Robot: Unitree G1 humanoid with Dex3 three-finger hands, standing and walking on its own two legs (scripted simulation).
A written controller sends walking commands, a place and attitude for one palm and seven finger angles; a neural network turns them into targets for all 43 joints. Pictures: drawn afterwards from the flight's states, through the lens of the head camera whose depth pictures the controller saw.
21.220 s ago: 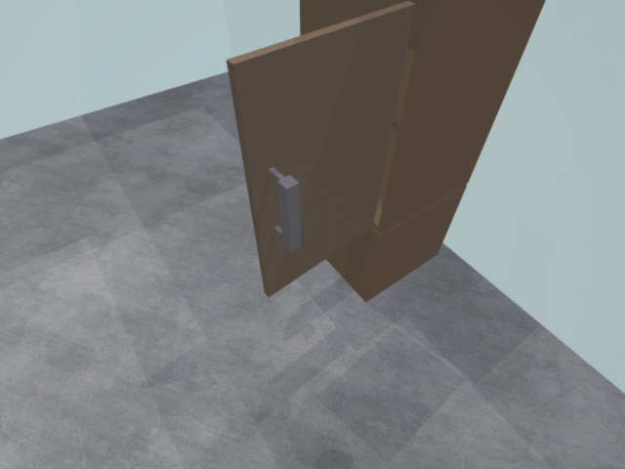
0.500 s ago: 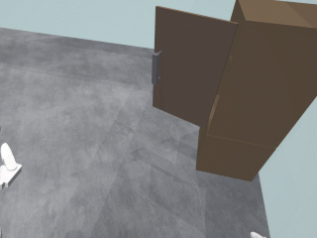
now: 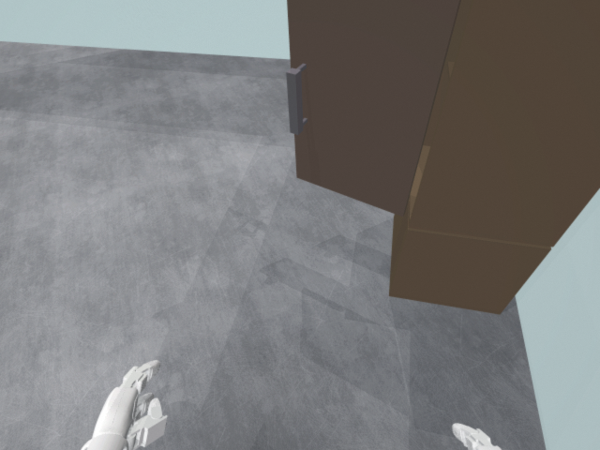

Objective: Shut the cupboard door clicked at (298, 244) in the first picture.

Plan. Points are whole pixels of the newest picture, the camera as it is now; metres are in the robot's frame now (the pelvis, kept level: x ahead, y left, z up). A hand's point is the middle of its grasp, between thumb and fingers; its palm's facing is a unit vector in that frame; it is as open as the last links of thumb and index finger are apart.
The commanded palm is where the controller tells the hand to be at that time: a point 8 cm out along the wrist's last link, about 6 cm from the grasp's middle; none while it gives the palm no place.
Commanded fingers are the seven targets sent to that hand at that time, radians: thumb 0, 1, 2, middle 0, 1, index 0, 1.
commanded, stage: let the arm hang, fingers relaxed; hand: left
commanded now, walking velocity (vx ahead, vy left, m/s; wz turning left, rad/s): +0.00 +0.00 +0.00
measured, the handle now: (299, 99) +0.94 +0.04 -0.02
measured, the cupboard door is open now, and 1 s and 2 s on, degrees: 71 71 71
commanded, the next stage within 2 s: look to check the result in 0.92 s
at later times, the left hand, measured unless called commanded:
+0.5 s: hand out of the picture -0.01 +0.20 -0.15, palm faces +0.01 -0.97 -0.22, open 7.3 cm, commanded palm none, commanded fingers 0.00 0.90 0.90 -0.20 -0.30 -0.20 -0.30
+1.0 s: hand out of the picture -0.03 +0.18 -0.16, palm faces +0.00 -0.99 -0.13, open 7.3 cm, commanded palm none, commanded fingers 0.00 0.90 0.90 -0.20 -0.30 -0.20 -0.30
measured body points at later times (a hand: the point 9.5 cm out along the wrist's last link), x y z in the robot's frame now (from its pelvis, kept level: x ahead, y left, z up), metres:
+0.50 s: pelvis +0.00 +0.01 +0.02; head +0.00 +0.01 +0.47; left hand -0.01 +0.25 -0.13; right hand -0.03 -0.19 -0.14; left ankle +0.00 +0.13 -0.72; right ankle +0.01 -0.09 -0.72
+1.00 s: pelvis +0.00 +0.03 +0.02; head +0.00 +0.04 +0.47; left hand -0.03 +0.23 -0.14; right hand -0.05 -0.17 -0.14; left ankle +0.00 +0.13 -0.72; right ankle +0.01 -0.09 -0.72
